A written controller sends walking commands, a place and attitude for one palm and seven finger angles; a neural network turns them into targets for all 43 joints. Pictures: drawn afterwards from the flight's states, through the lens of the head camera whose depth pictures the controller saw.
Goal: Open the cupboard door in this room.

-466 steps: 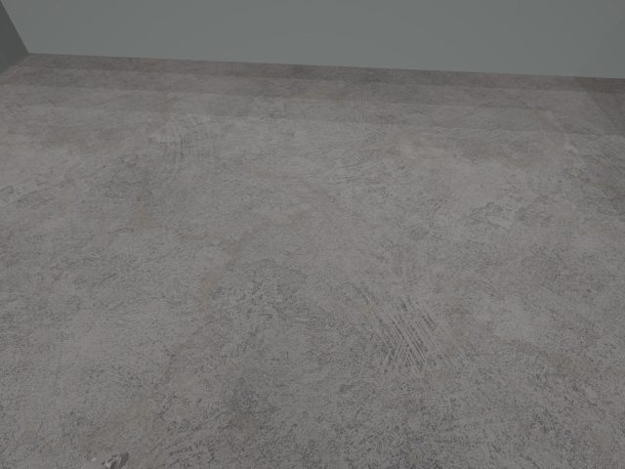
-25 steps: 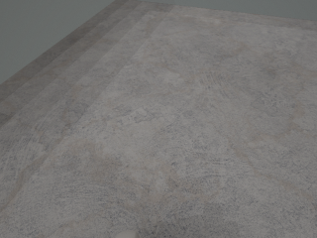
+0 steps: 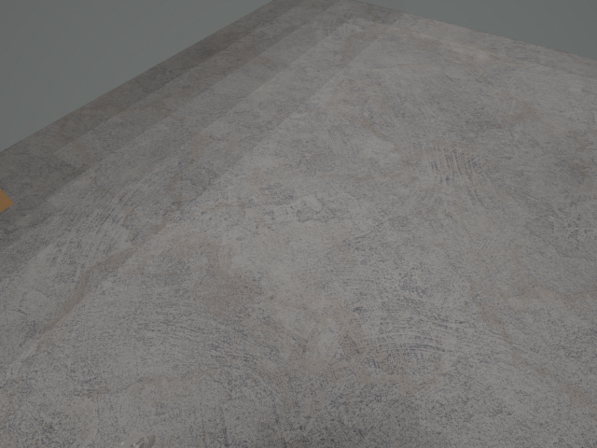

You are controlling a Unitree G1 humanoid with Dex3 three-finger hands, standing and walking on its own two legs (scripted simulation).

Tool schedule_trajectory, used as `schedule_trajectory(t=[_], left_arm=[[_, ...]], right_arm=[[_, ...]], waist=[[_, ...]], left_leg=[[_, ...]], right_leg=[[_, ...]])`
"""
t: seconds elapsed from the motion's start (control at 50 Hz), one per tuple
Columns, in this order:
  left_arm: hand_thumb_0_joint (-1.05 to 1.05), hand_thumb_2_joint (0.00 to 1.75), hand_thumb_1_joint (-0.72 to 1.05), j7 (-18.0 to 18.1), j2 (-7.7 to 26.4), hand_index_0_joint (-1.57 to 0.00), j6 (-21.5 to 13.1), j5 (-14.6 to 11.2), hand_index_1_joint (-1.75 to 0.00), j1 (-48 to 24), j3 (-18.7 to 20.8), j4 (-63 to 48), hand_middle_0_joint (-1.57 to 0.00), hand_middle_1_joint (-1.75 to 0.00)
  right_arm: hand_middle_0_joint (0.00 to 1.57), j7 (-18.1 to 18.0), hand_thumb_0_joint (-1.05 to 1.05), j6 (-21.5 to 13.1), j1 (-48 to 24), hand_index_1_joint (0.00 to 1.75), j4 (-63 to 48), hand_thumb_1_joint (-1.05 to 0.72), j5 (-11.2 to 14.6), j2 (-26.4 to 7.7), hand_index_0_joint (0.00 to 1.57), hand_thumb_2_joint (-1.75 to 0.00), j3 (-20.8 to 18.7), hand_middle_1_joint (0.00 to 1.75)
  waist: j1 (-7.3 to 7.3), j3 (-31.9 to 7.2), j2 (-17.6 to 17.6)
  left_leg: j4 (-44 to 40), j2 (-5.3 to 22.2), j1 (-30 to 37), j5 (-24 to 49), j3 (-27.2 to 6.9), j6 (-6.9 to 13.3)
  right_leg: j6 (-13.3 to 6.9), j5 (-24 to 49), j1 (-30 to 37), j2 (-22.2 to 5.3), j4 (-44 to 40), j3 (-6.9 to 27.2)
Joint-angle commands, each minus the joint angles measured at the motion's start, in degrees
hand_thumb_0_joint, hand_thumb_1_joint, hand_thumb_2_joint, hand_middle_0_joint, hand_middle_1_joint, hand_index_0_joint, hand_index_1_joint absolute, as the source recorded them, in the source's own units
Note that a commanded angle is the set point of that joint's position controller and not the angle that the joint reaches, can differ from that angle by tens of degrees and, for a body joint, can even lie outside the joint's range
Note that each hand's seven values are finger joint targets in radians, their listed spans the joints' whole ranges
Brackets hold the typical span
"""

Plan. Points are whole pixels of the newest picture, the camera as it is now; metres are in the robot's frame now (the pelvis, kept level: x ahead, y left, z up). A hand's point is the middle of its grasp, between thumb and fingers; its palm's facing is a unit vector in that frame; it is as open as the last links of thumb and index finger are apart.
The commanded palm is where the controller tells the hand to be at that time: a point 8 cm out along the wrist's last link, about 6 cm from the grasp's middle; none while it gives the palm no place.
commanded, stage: turn or walk to find it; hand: left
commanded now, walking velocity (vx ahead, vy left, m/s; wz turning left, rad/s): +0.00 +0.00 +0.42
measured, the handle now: out of the picture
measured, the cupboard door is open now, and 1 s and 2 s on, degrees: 0 0 0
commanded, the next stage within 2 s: stand and wait in 1.00 s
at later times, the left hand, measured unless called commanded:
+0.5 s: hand out of the picture -0.05 +0.19 -0.17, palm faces +0.28 -0.93 -0.25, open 7.4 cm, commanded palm none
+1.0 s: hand out of the picture -0.04 +0.19 -0.15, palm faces +0.43 -0.86 -0.28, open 7.4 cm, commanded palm none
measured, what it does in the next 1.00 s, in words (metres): steps on the spot, turning left: right foot, then left foot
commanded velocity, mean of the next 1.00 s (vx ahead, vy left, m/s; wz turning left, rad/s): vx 0.00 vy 0.00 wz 0.41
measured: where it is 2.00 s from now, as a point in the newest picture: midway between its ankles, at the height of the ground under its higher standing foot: outside the picture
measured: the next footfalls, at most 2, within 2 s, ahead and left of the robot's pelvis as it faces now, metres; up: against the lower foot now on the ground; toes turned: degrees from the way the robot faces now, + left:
right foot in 0.08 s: +0.04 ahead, -0.13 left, +0.00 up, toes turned -1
left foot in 0.54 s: -0.05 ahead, +0.12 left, +0.00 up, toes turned +19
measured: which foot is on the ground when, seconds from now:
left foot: down 0.00-0.08, up 0.10-0.52, down 0.54-0.96, up 0.98-1.00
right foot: up 0.00-0.06, down 0.08-0.54, up 0.56-0.92, down 0.94-1.00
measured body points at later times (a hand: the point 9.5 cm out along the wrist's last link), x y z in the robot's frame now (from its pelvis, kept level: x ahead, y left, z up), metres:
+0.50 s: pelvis -0.03 -0.02 +0.00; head +0.00 -0.01 +0.44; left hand -0.06 +0.24 -0.15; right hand +0.09 -0.25 -0.15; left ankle -0.08 +0.11 -0.72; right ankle +0.00 -0.13 -0.74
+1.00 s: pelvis -0.05 -0.03 -0.01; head -0.02 -0.05 +0.44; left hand -0.07 +0.24 -0.13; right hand +0.11 -0.23 -0.17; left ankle -0.09 +0.10 -0.72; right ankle -0.01 -0.13 -0.74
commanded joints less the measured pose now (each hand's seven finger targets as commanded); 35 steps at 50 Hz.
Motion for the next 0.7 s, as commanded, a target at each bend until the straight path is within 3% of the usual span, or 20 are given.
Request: schedule_trajectory(t=[0.0, 0.02, 0.04, 0.06, 0.08, 0.1, 0.12, 0.16, 0.22, 0.3, 0.38, 0.42, 0.46, 0.48, 0.5, 0.52, 0.54, 0.56, 0.62, 0.68], left_arm=[[0.0, 0.9, 0.9, 0.34, 4.36, -0.2, -1.8, 0.0, -0.3, 4.71, 1.19, -3.48, -0.2, -0.3], [0.0, 0.9, 0.9, 0.47, 4.95, -0.2, -2.23, 0.09, -0.3, 6.53, 1.42, -3.06, -0.2, -0.3], [0.0, 0.9, 0.9, 0.75, 7.55, -0.2, -2.81, 0.54, -0.3, 8.53, 1.86, -2.88, -0.2, -0.3], [0.0, 0.9, 0.9, 1.25, 12.69, -0.2, -3.35, 1.43, -0.3, 8.87, 2.93, -3.08, -0.2, -0.3], [0.0, 0.9, 0.9, 1.2, 13.35, -0.2, -3.26, 0.95, -0.3, 8.49, 3.15, -3.97, -0.2, -0.3], [0.0, 0.9, 0.9, 1.36, 11.96, -0.2, -3.06, 0.87, -0.3, 5.21, 3.13, -4.68, -0.2, -0.3], [0.0, 0.9, 0.9, 1.2, 10.08, -0.2, -2.95, 0.8, -0.3, 2.25, 2.5, -5.36, -0.2, -0.3], [0.0, 0.9, 0.9, 1.19, 7.17, -0.2, -3.19, 0.84, -0.3, -1.2, 1.72, -6.05, -0.2, -0.3], [0.0, 0.9, 0.9, 1.23, 7.28, -0.2, -3.61, 1.04, -0.3, 1.97, 1.7, -5.05, -0.2, -0.3], [0.0, 0.9, 0.9, 1.1, 9.11, -0.2, -3.28, 1.38, -0.3, 6.39, 2.21, -3.02, -0.2, -0.3], [0.0, 0.9, 0.9, 0.94, 10.81, -0.2, -2.93, 1.69, -0.3, 8.28, 2.78, -1.58, -0.2, -0.3], [0.0, 0.9, 0.9, 0.92, 11.28, -0.2, -2.7, 1.61, -0.3, 7.94, 3.07, -1.18, -0.2, -0.3], [0.0, 0.9, 0.9, 0.74, 10.92, -0.2, -2.36, 1.26, -0.3, 6.81, 3.02, -0.77, -0.2, -0.3], [0.0, 0.9, 0.9, 0.65, 10.14, -0.2, -1.98, 0.74, -0.3, 6.62, 2.9, -1.03, -0.2, -0.3], [0.0, 0.9, 0.9, 0.41, 7.33, -0.2, -1.54, 0.27, -0.3, 7.29, 2.58, -2.25, -0.2, -0.3], [0.0, 0.9, 0.9, 0.16, 4.22, -0.2, -1.28, 0.48, -0.3, 4.79, 1.4, -4.53, -0.2, -0.3], [0.0, 0.9, 0.9, 0.54, 5.37, -0.2, -0.56, 0.85, -0.3, 1.16, 1.24, -4.87, -0.2, -0.3], [0.0, 0.9, 0.9, 0.47, 5.09, -0.2, -0.38, 0.74, -0.3, -0.18, 1.49, -4.43, -0.2, -0.3], [0.0, 0.9, 0.9, -0.29, 5.33, -0.2, -0.72, 0.65, -0.3, 2.87, 1.62, -1.75, -0.2, -0.3], [0.0, 0.9, 0.9, -0.31, 4.89, -0.2, -0.81, 0.49, -0.3, 3.33, 1.35, -1.7, -0.2, -0.3]], right_arm=[[0.2, -0.77, 0.0, -0.57, -0.04, 0.3, -3.53, -0.9, 0.14, -11.95, 0.2, -0.9, -3.71, 0.3], [0.2, -0.67, 0.0, -0.51, -0.15, 0.3, -3.81, -0.9, 0.42, -11.14, 0.2, -0.9, -3.62, 0.3], [0.2, -0.38, 0.0, -0.62, 0.32, 0.3, -4.19, -0.9, 0.89, -9.11, 0.2, -0.9, -3.45, 0.3], [0.2, 0.04, 0.0, -0.63, 1.17, 0.3, -5.42, -0.9, 1.11, -5.12, 0.2, -0.9, -2.76, 0.3], [0.2, -0.18, 0.0, 0.22, 0.06, 0.3, -5.69, -0.9, 0.47, -7.75, 0.2, -0.9, -3.58, 0.3], [0.2, -0.03, 0.0, 0.99, -1.03, 0.3, -5.06, -0.9, 0.28, -8.17, 0.2, -0.9, -3.91, 0.3], [0.2, 0.32, 0.0, 1.32, -0.18, 0.3, -3.88, -0.9, 0.21, -7.86, 0.2, -0.9, -3.99, 0.3], [0.2, 0.88, 0.0, 1.42, 3.09, 0.3, -2.06, -0.9, 0.15, -6.73, 0.2, -0.9, -3.7, 0.3], [0.2, 0.87, 0.0, 1.44, 3.14, 0.3, -1.65, -0.9, 0.23, -6.32, 0.2, -0.9, -3.26, 0.3], [0.2, 0.83, 0.0, 1.38, -1.0, 0.3, -2.41, -0.9, 0.44, -5.52, 0.2, -0.9, -2.62, 0.3], [0.2, 0.67, 0.0, 0.66, -2.73, 0.3, -2.93, -0.9, 0.97, -4.89, 0.2, -0.9, -1.88, 0.3], [0.2, 0.45, 0.0, 0.26, -1.52, 0.3, -2.79, -0.9, 1.16, -5.03, 0.2, -0.9, -1.69, 0.3], [0.2, 0.34, 0.0, -0.2, 1.19, 0.3, -2.12, -0.9, 1.14, -5.3, 0.2, -0.9, -1.69, 0.3], [0.2, 0.38, 0.0, -0.68, 3.37, 0.3, -1.52, -0.9, 1.0, -6.88, 0.2, -0.9, -1.99, 0.3], [0.2, 0.26, 0.0, -1.3, 4.8, 0.3, -1.73, -0.9, 0.53, -11.64, 0.2, -0.9, -3.05, 0.3], [0.2, 0.02, 0.0, -1.07, 6.68, 0.3, -1.68, -0.9, 0.4, -16.2, 0.2, -0.9, -3.96, 0.3], [0.2, -0.49, 0.0, -1.01, 7.58, 0.3, -0.7, -0.9, 0.29, -15.81, 0.2, -0.9, -3.97, 0.3], [0.2, -1.02, 0.0, -1.0, 5.13, 0.3, -0.89, -0.9, 0.22, -14.74, 0.2, -0.9, -3.72, 0.3], [0.2, -1.34, 0.0, -1.41, -1.12, 0.3, -2.52, -0.9, 0.28, -11.55, 0.2, -0.9, -2.38, 0.3], [0.2, -1.28, 0.0, -1.54, 0.21, 0.3, -2.29, -0.9, 0.44, -11.5, 0.2, -0.9, -2.56, 0.3]], waist=[[1.16, -6.22, 8.87], [2.12, -6.77, 6.39], [2.98, -7.88, 0.39], [3.0, -7.09, -14.89], [3.83, -6.13, -15.89], [2.83, -2.2, -13.77], [1.12, 0.3, -9.65], [-1.19, 0.36, -7.93], [0.04, -1.83, -10.08], [2.58, -1.79, -10.01], [3.71, -4.01, -12.29], [3.03, -5.43, -12.34], [1.21, -6.24, -10.9], [-0.32, -7.32, -6.83], [-1.05, -8.49, 6.28], [-2.3, -6.31, 17.16], [-3.74, -6.12, 13.86], [-2.52, -4.6, 14.64], [0.33, -2.31, 8.68], [-0.1, -4.22, 7.36]], left_leg=[[-3.04, 12.79, 1.28, 21.81, -14.79, 7.23], [-0.73, 10.85, -2.24, 17.74, -14.08, 5.38], [4.75, 7.23, -8.41, 8.22, -10.92, 2.26], [16.66, -1.14, -18.99, -11.4, -1.64, -2.07], [28.34, -0.49, -17.2, -20.34, -2.2, -2.32], [36.24, 0.84, -16.84, -18.6, -3.92, -1.97], [40.92, 1.61, -17.51, -14.69, -3.63, -2.05], [42.88, 2.8, -16.89, -9.36, -1.59, -3.12], [39.78, 3.14, -16.29, -8.89, 0.35, -4.53], [30.05, 3.46, -14.1, -12.58, 2.99, -4.89], [19.93, 3.15, -10.39, -15.13, 5.41, -4.27], [14.39, 2.98, -6.73, -13.67, 6.58, -3.77], [3.74, 2.6, -0.17, -6.42, 7.44, -3.13], [-3.57, 3.86, 6.71, 0.66, 6.25, -2.33], [-7.88, 14.14, 13.4, 8.93, -7.59, 1.75], [-9.47, 24.79, 13.2, 24.59, -18.72, 8.13], [-10.05, 24.89, 8.34, 19.57, -18.34, 10.45], [-9.8, 22.52, 6.61, 16.41, -17.03, 10.33], [-8.58, 16.43, 4.6, 19.72, -9.57, 8.25], [-7.84, 15.28, 7.24, 22.73, -9.02, 8.48]], right_leg=[[-0.56, 7.02, 7.34, 2.05, -14.27, -1.6], [-0.81, 12.82, 12.98, 1.61, -21.75, -1.64], [-2.09, 15.22, 20.08, -3.86, -28.07, 3.33], [-7.63, 20.14, 24.76, -18.41, -31.3, 17.7], [-12.63, 18.47, 15.07, -24.15, -33.54, 20.54], [-13.7, 11.84, 8.2, -22.3, -35.13, 19.69], [-12.51, 9.42, 5.81, -18.92, -34.96, 14.96], [-10.42, 15.84, 6.37, -14.49, -32.26, 6.02], [-10.75, 22.61, 11.18, -14.19, -30.62, 2.35], [-11.72, 26.04, 13.64, -15.58, -29.56, 1.62], [-12.63, 32.51, 16.44, -16.62, -26.53, 0.76], [-12.26, 33.57, 15.78, -17.23, -24.5, 0.27], [-9.28, 31.63, 13.19, -15.79, -20.11, -2.63], [-6.51, 26.85, 8.43, -14.32, -15.32, -4.8], [-2.57, 12.93, -2.06, -8.41, -5.19, -8.43], [-0.16, -10.01, -11.1, -3.32, 4.71, -7.55], [-0.62, -9.87, -9.55, -3.51, 10.75, -2.68], [-0.65, -7.14, -11.27, -3.53, 13.74, -0.8], [-0.18, 0.77, -8.91, -2.81, 14.19, -0.31], [0.29, 1.49, -7.57, -1.62, 10.15, -0.49]])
